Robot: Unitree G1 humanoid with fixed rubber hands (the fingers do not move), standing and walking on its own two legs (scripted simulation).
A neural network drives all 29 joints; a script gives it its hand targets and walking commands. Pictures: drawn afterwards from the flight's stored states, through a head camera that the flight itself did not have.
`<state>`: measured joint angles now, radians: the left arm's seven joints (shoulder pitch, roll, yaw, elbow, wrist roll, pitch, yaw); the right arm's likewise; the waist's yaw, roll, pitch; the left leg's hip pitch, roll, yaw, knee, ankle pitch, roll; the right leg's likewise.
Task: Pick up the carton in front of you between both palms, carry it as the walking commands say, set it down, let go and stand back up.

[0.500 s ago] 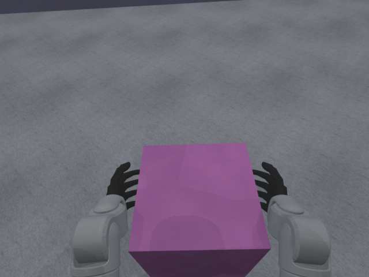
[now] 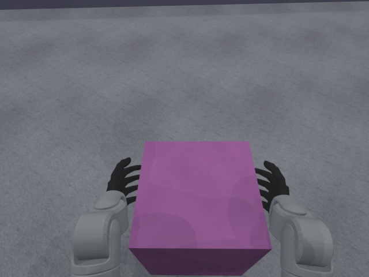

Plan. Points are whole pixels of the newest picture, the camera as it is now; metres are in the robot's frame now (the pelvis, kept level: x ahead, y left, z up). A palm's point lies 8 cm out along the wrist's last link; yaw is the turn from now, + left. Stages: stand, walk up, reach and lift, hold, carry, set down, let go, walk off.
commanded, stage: carry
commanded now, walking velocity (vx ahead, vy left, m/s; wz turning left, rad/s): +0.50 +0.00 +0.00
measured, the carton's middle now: (196, 212) +0.25 -0.01 -0.01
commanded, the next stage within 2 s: none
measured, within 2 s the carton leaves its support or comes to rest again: neither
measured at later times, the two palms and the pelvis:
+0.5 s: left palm (146, 89) +0.57 +0.13 +0.07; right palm (249, 86) +0.61 -0.17 +0.06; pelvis +0.35 -0.05 +0.00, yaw +5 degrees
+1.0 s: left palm (143, 28) +0.94 +0.18 +0.07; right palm (221, 29) +0.94 -0.12 +0.08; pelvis +0.69 +0.03 +0.00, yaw +0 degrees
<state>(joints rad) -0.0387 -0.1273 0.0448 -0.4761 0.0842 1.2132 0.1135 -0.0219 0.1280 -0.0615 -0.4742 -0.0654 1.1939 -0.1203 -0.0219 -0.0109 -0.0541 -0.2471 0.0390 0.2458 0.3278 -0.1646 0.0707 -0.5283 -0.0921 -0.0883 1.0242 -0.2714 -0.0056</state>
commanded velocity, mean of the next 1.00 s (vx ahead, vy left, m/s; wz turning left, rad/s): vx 0.50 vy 0.00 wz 0.00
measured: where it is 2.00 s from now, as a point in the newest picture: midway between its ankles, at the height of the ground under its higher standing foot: (180, 113)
